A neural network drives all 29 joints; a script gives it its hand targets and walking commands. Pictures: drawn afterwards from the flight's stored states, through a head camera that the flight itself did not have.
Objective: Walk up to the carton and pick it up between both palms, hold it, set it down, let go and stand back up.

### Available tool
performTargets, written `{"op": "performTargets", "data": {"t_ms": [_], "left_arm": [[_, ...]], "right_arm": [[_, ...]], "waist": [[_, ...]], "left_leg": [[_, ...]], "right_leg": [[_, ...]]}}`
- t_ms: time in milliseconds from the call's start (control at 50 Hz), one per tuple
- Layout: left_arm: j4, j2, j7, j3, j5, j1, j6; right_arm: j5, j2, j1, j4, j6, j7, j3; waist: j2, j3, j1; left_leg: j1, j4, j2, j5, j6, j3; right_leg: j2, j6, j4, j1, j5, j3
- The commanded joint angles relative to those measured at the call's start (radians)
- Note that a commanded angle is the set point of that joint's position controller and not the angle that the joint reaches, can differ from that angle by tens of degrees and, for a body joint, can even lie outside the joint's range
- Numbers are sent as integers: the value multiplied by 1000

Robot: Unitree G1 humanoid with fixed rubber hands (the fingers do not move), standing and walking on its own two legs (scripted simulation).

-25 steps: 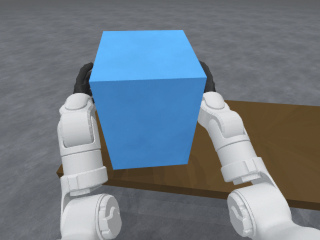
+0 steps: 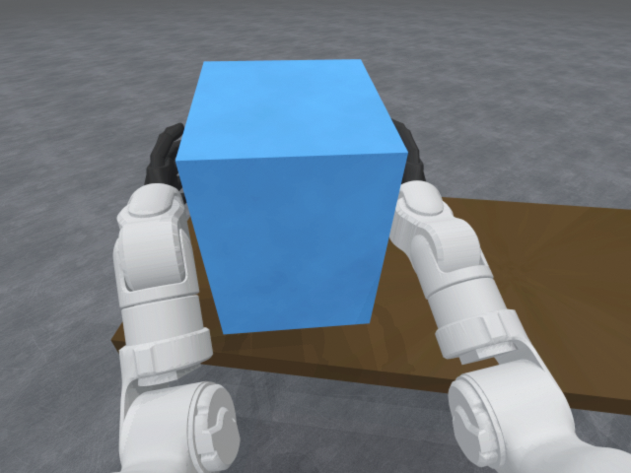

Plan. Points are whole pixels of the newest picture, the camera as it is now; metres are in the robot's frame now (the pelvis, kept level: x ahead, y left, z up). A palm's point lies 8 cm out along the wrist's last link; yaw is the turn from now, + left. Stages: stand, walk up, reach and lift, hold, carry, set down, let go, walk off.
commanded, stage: hold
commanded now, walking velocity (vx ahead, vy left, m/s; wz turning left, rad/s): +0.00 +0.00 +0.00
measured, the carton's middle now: (290, 199) +0.38 +0.01 +0.22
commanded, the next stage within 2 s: set down in 0.16 s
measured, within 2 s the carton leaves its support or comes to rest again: neither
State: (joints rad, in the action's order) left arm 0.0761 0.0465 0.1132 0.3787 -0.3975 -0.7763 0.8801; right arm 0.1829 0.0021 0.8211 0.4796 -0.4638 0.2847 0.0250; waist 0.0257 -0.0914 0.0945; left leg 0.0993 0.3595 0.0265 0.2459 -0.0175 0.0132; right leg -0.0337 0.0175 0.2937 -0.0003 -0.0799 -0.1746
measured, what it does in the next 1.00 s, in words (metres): stands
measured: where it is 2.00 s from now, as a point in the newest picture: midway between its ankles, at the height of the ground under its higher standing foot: outside the picture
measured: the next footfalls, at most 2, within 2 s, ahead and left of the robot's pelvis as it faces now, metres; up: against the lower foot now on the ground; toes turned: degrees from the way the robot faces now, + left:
none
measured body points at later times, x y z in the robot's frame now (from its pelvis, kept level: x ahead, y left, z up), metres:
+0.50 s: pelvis +0.00 +0.00 +0.00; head -0.04 +0.02 +0.45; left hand +0.39 +0.15 +0.25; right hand +0.39 -0.13 +0.22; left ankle -0.01 +0.13 -0.74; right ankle +0.07 -0.11 -0.74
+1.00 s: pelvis +0.02 +0.02 +0.00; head +0.01 +0.04 +0.45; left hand +0.41 +0.13 +0.18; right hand +0.40 -0.15 +0.17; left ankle -0.01 +0.13 -0.74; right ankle +0.07 -0.11 -0.74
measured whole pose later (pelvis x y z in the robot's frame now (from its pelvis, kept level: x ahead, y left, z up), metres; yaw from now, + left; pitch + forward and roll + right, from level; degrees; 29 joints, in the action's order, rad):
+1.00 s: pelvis +0.02 +0.02 +0.00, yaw +1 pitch -9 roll -2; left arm 0.12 0.10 -0.02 0.22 -0.37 -0.63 0.59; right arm 0.07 0.01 0.65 0.58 -0.01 0.18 0.08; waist 0.05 -0.14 0.12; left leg 0.05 0.38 0.02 0.27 0.00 0.02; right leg -0.03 0.00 0.24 0.01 -0.07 -0.19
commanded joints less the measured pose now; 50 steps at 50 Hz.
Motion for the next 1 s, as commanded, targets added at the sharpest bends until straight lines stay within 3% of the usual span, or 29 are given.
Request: {"op": "performTargets", "data": {"t_ms": [0,260,400,500,600,720,820,980], "left_arm": [[-67,483,134,-435,175,-681,-61],[-73,476,134,-440,180,-681,-95],[46,447,142,-371,127,-572,-214],[79,446,127,-370,109,-476,-302],[-22,476,92,-497,146,-450,-353],[-163,500,28,-663,205,-464,-399],[-146,508,6,-667,197,-433,-389],[-31,508,26,-559,146,-373,-341]], "right_arm": [[109,-590,810,-323,74,-123,-337],[75,-573,811,-326,121,-135,-311],[-110,-483,716,-200,312,-193,-171],[-195,-433,641,-148,469,-214,-138],[-176,-418,622,-217,561,-211,-218],[-119,-419,609,-325,586,-209,-319],[-98,-401,579,-306,563,-213,-314],[-129,-368,535,-178,540,-224,-219]], "waist": [[-54,441,6],[-55,433,11],[-21,305,11],[-3,302,13],[-13,439,28],[-53,615,33],[-59,586,25],[-37,421,30]], "left_leg": [[-349,-107,-80,-210,-5,-69],[-331,-106,-81,-186,-3,-61],[-345,-155,-66,-21,31,-49],[-305,-137,-62,-87,25,-61],[-209,-57,-63,-311,-7,-61],[-133,20,-56,-509,-29,-19],[-134,13,-48,-494,-30,-5],[-152,-38,-37,-399,-34,-21]], "right_leg": [[82,-62,65,-524,153,54],[75,-63,51,-504,132,43],[42,-45,-9,-452,0,14],[32,-42,-18,-443,38,-7],[46,-40,9,-451,199,-12],[55,-31,41,-428,345,6],[56,-32,36,-400,331,13],[57,-33,3,-361,236,-2]]}}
